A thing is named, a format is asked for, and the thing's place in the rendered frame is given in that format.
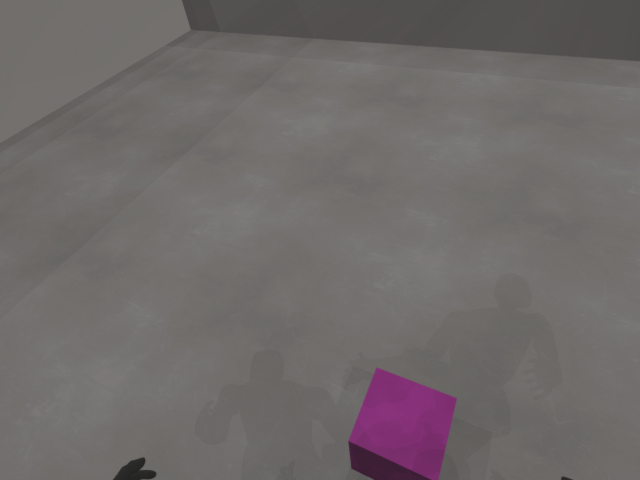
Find robot left hand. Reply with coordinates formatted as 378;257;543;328
113;457;156;480

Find carton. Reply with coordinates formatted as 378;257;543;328
348;368;457;480

